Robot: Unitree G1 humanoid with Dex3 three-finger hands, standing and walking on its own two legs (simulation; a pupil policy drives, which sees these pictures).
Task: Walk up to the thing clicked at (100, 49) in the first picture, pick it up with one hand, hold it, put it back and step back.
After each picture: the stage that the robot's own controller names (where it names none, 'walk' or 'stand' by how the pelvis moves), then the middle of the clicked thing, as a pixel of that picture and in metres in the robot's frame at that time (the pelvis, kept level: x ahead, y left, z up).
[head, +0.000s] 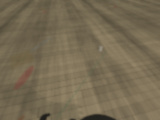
stand; (100, 48) +1.67 -0.24 -0.72
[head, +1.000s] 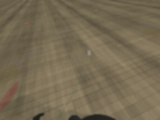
walk; (89, 52) +1.56 +0.11 -0.70
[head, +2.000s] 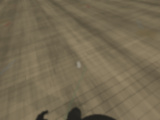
walk; (78, 64) +1.06 +0.27 -0.71
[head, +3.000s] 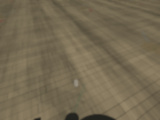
walk; (76, 83) +0.67 +0.20 -0.70
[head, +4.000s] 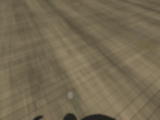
stand; (70, 95) +0.43 +0.21 -0.70
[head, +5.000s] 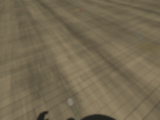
stand; (70, 101) +0.38 +0.23 -0.71
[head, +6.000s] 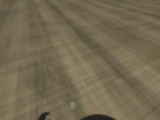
stand; (72, 105) +0.36 +0.20 -0.72
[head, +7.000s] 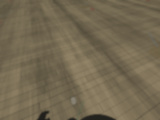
stand; (73, 100) +0.39 +0.19 -0.72
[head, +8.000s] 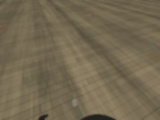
stand; (74, 102) +0.42 +0.18 -0.72
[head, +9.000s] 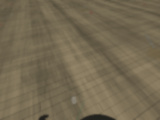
stand; (73, 100) +0.42 +0.18 -0.73
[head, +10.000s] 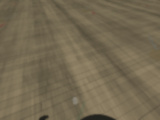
stand; (75, 100) +0.42 +0.17 -0.73
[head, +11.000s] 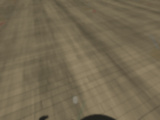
stand; (75, 100) +0.42 +0.16 -0.73
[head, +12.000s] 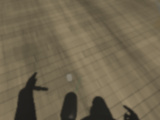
go down; (69, 77) +0.46 +0.19 -0.56
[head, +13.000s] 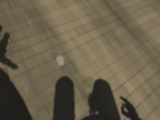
go down; (60, 60) +0.50 +0.25 -0.34
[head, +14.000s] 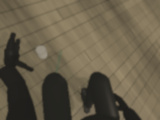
close in; (42, 52) +0.47 +0.28 -0.25
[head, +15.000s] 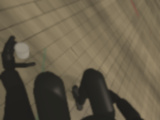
close; (22, 51) +0.47 +0.31 -0.22
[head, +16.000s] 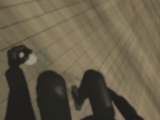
lift; (27, 56) +0.42 +0.29 -0.23
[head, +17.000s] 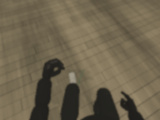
close; (72, 78) +0.41 +0.18 -0.47
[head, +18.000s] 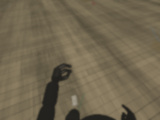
close; (74, 100) +0.36 +0.16 -0.69
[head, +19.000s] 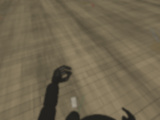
hold; (73, 102) +0.36 +0.17 -0.70
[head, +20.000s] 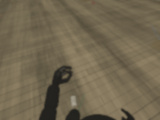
stand; (73, 101) +0.36 +0.18 -0.69
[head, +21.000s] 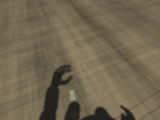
stand; (72, 95) +0.36 +0.19 -0.64
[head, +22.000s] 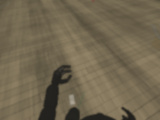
stand; (71, 99) +0.35 +0.19 -0.68
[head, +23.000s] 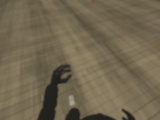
stand; (71, 100) +0.35 +0.20 -0.68
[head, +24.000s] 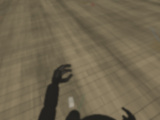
stand; (71, 102) +0.35 +0.21 -0.69
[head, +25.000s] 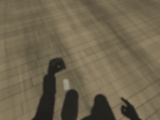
crouch; (66, 84) +0.37 +0.23 -0.54
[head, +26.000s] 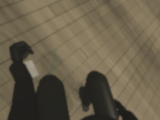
lower; (30, 69) +0.36 +0.31 -0.27
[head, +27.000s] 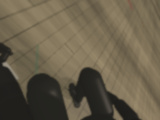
lower; (5, 73) +0.34 +0.33 -0.25
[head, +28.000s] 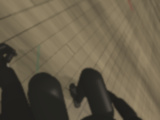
lower; (4, 73) +0.32 +0.34 -0.25
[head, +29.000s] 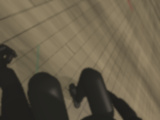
lower; (3, 74) +0.32 +0.35 -0.25
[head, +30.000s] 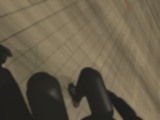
lower; (1, 74) +0.32 +0.35 -0.25
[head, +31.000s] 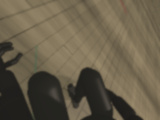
open; (1, 75) +0.32 +0.35 -0.25
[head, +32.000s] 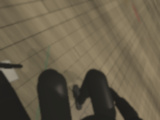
stand; (7, 72) +0.31 +0.38 -0.26
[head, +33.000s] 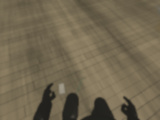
stand; (61, 88) +0.35 +0.29 -0.58
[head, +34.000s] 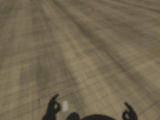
stand; (65, 106) +0.33 +0.28 -0.69
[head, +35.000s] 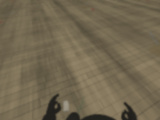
stand; (66, 106) +0.33 +0.27 -0.69
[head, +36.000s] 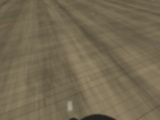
stand; (69, 106) +0.36 +0.25 -0.75
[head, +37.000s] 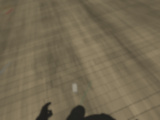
walk; (74, 88) +0.44 +0.26 -0.73
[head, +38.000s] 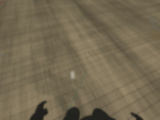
walk; (72, 75) +0.66 +0.23 -0.73
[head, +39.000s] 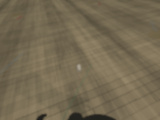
stand; (79, 67) +0.97 +0.25 -0.73
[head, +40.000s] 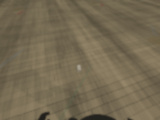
stand; (78, 68) +0.97 +0.20 -0.75
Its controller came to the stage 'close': yes
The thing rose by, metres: 0.01
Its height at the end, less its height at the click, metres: -0.02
